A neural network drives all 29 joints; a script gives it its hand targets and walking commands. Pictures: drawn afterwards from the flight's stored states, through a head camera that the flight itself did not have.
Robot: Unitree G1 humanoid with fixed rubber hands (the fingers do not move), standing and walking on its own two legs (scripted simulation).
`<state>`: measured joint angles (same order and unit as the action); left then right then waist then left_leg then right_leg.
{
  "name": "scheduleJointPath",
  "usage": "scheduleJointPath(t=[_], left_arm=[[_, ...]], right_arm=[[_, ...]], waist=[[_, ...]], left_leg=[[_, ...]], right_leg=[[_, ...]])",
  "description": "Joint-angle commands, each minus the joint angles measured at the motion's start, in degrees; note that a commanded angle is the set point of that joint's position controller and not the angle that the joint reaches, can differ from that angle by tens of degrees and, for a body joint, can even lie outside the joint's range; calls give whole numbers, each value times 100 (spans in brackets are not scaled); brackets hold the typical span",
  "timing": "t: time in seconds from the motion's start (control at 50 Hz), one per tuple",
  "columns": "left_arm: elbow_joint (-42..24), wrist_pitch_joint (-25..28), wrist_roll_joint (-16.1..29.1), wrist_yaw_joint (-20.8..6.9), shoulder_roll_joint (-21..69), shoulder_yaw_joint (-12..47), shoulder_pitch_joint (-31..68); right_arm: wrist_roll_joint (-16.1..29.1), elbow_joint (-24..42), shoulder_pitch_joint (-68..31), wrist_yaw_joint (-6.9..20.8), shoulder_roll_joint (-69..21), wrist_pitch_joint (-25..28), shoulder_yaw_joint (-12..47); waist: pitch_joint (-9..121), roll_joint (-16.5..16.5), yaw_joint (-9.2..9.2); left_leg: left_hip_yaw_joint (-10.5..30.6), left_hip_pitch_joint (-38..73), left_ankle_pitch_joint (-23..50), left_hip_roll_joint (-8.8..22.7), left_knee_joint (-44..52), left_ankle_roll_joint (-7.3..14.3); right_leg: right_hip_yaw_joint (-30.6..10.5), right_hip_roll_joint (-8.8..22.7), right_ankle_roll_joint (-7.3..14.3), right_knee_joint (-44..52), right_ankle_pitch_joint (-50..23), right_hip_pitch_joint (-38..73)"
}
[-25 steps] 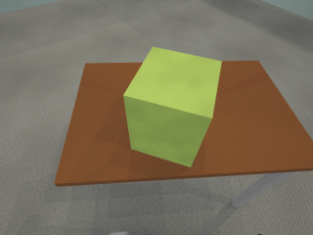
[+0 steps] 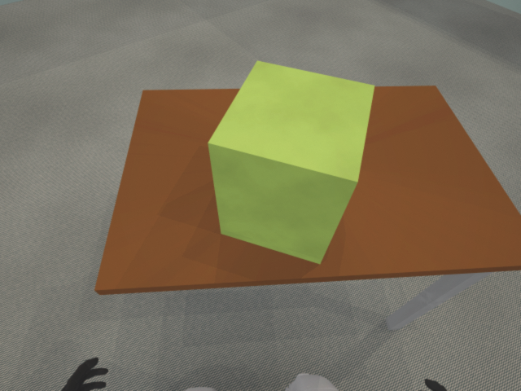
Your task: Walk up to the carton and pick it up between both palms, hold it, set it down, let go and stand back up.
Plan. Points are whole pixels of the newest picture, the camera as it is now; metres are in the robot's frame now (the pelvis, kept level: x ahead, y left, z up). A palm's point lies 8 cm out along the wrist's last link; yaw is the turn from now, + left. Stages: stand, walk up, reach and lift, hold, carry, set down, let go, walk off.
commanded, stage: walk up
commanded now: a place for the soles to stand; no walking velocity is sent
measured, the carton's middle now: (290, 167) +0.47 -0.05 +0.04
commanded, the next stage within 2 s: none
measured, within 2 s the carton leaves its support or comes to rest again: neither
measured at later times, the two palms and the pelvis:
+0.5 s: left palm out of the picture +0.02 +0.27 -0.10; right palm out of the picture +0.06 -0.28 -0.09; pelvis -0.04 -0.01 +0.03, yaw +2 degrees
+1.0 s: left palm out of the picture +0.00 +0.27 -0.10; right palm out of the picture -0.01 -0.30 -0.10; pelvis -0.04 -0.01 +0.03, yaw +3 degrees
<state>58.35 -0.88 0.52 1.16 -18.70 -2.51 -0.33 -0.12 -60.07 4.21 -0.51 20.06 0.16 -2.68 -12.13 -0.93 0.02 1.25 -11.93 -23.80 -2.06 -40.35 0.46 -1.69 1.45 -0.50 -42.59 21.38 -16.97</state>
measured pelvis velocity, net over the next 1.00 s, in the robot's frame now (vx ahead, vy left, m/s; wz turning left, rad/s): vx -0.04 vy -0.01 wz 0.05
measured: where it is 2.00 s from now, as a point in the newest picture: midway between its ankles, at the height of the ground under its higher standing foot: outside the picture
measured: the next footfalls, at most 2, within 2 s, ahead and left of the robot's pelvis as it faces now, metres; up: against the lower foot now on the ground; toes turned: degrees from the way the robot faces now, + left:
right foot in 1.84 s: -0.02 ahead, -0.16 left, +0.00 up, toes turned +3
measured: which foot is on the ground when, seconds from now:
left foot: down 0.00-1.00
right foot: down 0.00-1.00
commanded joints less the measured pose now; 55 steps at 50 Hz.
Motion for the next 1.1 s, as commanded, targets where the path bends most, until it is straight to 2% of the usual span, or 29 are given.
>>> scheduleJointPath(t=[0.0,0.02,0.04,0.06,0.08,0.12,0.14,0.16,0.18,0.24,0.28,0.36,0.48,0.54,0.6,0.64,0.68,0.72,0.74,0.78,0.82,0.84,0.92,1.0,1.02,1.04,1.08], left_arm=[[-95,183,-4,19,-1352,-283,-392],[-108,221,-25,-3,-1450,-296,-196],[-136,235,-31,-24,-1566,-281,-20],[-177,213,-25,-29,-1573,-247,202],[-185,190,-20,-25,-1481,-220,339],[-87,159,-8,-32,-1302,-158,346],[-57,138,-15,-29,-1248,-161,291],[15,140,-18,-32,-1197,-158,181],[87,133,-31,-51,-1219,-155,183],[155,159,-10,-108,-1197,-126,231],[224,178,-4,-123,-1150,-103,190],[361,223,-37,-133,-1111,-82,211],[467,263,-68,-140,-1152,-93,84],[523,287,-88,-128,-1129,-118,81],[534,279,-85,-112,-1193,-130,25],[519,288,-79,-115,-1224,-144,-18],[510,264,-89,-105,-1213,-159,-50],[501,270,-86,-104,-1254,-174,-145],[488,258,-90,-102,-1232,-164,-182],[480,251,-77,-105,-1201,-178,-235],[442,242,-80,-101,-1190,-181,-316],[441,239,-81,-108,-1184,-167,-277],[408,218,-69,-101,-1160,-179,-414],[383,223,-69,-108,-1164,-166,-374],[388,225,-62,-107,-1131,-148,-421],[373,240,-56,-111,-1145,-137,-454],[364,236,-44,-115,-1119,-101,-416]], right_arm=[[51,574,-512,-61,1336,156,-209],[89,544,-485,-65,1183,126,-176],[94,442,-279,-63,1176,95,-169],[79,333,-110,-60,1238,81,-164],[71,264,-94,-49,1251,97,-149],[45,320,-331,-28,1338,143,-128],[36,319,-416,-16,1387,168,-155],[41,328,-482,-21,1408,179,-146],[19,287,-552,-26,1358,187,-134],[35,203,-561,-13,1247,188,-78],[49,154,-588,-6,1210,189,-45],[30,16,-536,17,1118,166,-50],[22,-151,-416,46,1103,143,-91],[16,-226,-298,53,1035,137,-111],[3,-255,-181,62,1043,120,-122],[-27,-254,-108,55,993,115,-113],[-15,-292,-30,69,973,96,-122],[-37,-291,32,61,975,88,-136],[-42,-302,110,73,977,85,-130],[-51,-276,110,71,971,87,-125],[-57,-265,161,65,1063,102,-151],[-56,-251,170,67,1040,101,-142],[-56,-180,202,68,1058,110,-148],[-51,-182,299,52,1050,126,-124],[-46,-163,244,46,1028,148,-97],[-28,-174,260,43,1040,162,-89],[-9,-119,206,37,1146,185,-94]], waist=[[1709,450,250],[1753,406,152],[1809,205,34],[1833,67,-86],[1828,188,-117],[1687,331,-19],[1568,298,26],[1513,394,93],[1377,350,100],[1439,519,40],[1401,441,72],[1273,384,12],[1085,209,11],[1060,-83,-30],[1042,-66,-42],[1116,-267,-58],[1108,-203,-64],[1092,-203,-53],[1199,-99,-61],[1169,-83,-6],[1066,33,23],[1025,-71,26],[1013,105,53],[1003,149,67],[1027,236,117],[1090,127,114],[1107,256,125]], left_leg=[[928,-300,3746,1104,825,610],[602,-234,3031,677,644,274],[546,-24,2342,499,598,125],[570,308,1955,482,644,113],[678,506,1948,592,877,133],[1042,278,2324,994,1453,378],[1200,-26,2489,1172,1610,485],[1200,-236,2482,1237,1713,529],[1161,-361,2262,1212,1808,511],[1003,-147,1651,1009,2088,290],[1037,-89,1355,1006,2213,259],[915,9,811,898,2423,152],[870,77,537,809,2499,108],[814,156,464,746,2461,93],[756,126,429,675,2353,87],[778,98,466,649,2361,102],[750,96,280,624,2291,97],[715,-28,233,602,2293,101],[749,27,180,594,2281,104],[871,-198,106,661,2424,117],[928,-374,-21,697,2511,134],[991,-469,-36,691,2542,118],[1084,-681,-283,726,2597,126],[1091,-740,-43,728,2649,103],[1123,-730,59,746,2660,100],[1134,-669,178,767,2668,98],[1160,-580,426,777,2603,89]], right_leg=[[-341,272,263,1250,-2305,1406],[-831,619,480,1420,-2849,1351],[-1160,919,663,1488,-2730,1125],[-1270,1033,791,1469,-2518,818],[-1059,927,728,1427,-2454,673],[-447,379,362,1242,-2103,801],[-288,208,249,1197,-1842,1007],[-268,193,194,1293,-1766,1196],[-282,219,190,1428,-1656,1254],[-419,372,198,1855,-1579,1224],[-355,363,172,2050,-1399,1197],[-448,487,160,2499,-911,1048],[-545,561,176,2906,-254,766],[-617,601,189,3125,122,655],[-701,681,197,3261,468,538],[-709,689,176,3264,585,581],[-777,728,202,3345,891,441],[-763,736,190,3294,883,498],[-771,743,202,3280,978,492],[-645,657,151,3106,690,691],[-638,635,156,3013,638,718],[-623,602,162,2960,607,763],[-573,562,151,2841,550,812],[-527,565,136,2686,169,948],[-521,551,135,2638,-40,1024],[-519,534,145,2579,-176,1074],[-445,511,152,2514,-488,1091]])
